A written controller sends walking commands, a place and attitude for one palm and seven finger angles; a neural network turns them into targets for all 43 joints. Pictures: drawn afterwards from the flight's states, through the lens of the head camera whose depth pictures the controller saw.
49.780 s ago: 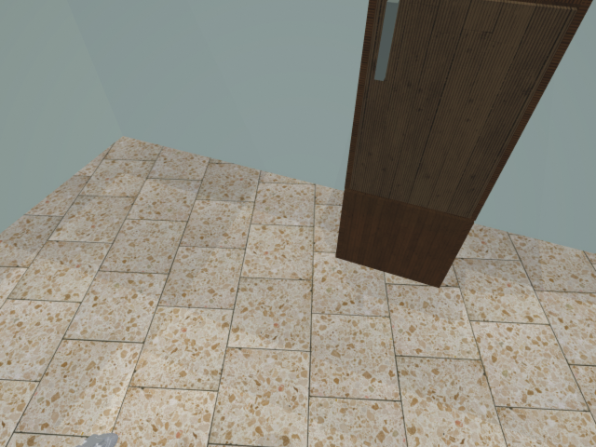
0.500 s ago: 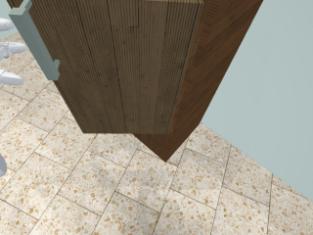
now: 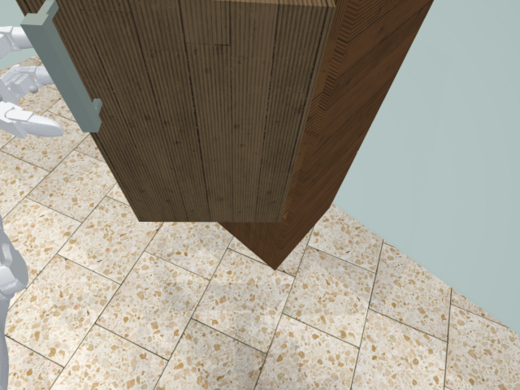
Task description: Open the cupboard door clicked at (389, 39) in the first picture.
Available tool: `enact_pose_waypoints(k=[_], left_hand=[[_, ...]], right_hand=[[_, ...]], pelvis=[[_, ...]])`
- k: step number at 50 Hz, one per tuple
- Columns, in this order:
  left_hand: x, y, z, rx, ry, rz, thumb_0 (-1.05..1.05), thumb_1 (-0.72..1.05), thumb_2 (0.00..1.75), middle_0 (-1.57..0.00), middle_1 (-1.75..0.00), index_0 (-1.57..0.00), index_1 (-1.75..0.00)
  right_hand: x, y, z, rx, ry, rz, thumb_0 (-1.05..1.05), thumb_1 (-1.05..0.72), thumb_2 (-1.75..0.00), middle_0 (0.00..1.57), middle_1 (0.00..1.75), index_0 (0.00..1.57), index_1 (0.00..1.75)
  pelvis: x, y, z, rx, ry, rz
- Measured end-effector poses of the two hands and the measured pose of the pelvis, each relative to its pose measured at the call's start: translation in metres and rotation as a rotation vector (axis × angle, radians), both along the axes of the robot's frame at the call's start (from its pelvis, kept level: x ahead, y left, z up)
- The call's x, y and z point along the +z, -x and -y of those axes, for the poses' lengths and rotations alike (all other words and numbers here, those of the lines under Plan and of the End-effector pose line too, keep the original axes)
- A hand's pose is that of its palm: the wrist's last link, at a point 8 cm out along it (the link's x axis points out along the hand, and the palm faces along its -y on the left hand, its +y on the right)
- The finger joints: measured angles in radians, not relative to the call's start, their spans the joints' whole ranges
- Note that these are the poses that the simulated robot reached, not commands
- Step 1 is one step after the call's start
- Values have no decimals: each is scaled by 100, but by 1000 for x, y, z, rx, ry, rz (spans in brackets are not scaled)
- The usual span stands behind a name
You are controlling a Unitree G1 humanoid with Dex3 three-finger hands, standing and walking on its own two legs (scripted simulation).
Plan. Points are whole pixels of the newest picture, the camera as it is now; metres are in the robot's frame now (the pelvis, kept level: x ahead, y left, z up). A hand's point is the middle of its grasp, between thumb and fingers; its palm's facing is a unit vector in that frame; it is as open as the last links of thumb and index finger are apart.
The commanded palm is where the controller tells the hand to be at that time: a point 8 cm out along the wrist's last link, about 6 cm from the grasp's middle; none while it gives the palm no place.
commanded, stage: slide the fingers in behind the handle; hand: left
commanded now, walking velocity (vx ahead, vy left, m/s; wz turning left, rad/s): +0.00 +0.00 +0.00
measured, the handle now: (72, 72) +0.53 +0.23 +0.17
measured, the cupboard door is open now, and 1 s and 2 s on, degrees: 42 42 43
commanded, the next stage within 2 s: close the thumb around the handle in 1.26 s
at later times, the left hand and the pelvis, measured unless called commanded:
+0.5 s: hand (68, 89) +0.49 +0.22 +0.18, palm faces -0.03 -1.00 +0.00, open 14.0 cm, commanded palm +0.47 +0.27 +0.17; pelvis +0.00 -0.01 +0.00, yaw +0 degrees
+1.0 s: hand (81, 91) +0.49 +0.21 +0.17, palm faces -0.02 -1.00 +0.00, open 14.0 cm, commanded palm +0.47 +0.26 +0.17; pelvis -0.01 -0.02 +0.00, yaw +0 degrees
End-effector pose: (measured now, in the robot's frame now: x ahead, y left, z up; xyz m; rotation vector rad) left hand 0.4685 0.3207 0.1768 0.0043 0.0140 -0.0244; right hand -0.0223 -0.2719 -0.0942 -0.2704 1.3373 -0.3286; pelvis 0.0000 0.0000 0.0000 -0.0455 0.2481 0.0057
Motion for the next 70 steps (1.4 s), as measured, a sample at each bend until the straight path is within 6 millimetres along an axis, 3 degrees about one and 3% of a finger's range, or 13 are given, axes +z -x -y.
enact_pose_waypoints(k=[19, 37, 51, 70], left_hand=[[-3, -1, 32, 8, 2, -1, -2, -50, 30, -30, -120, -29, -121], [-3, 0, 58, 4, -1, -4, -2, -50, 30, -30, -120, -30, -120], [-3, 2, 58, 6, 6, -5, -2, -50, 30, -28, -120, -29, -121], [-2, 4, 56, -6, 11, 15, -2, -50, 30, -29, -120, -30, -120]], right_hand=[[-5, -24, 1, 37, -24, 89, 0, -91, -90, 21, 30, 20, 30], [-5, -20, 11, 24, -31, 114, 0, -91, -90, 21, 30, 20, 30], [-5, -12, 15, 22, -23, 102, 0, -91, -90, 21, 30, 20, 30], [-4, -20, 4, 30, -29, 132, 0, -91, -90, 21, 30, 20, 30]], pelvis=[[1, 3, 4, 5, -7, 20], [2, 7, 13, -6, -16, 37], [1, 9, 15, -4, -16, 39], [2, 8, 7, -7, -13, 41]])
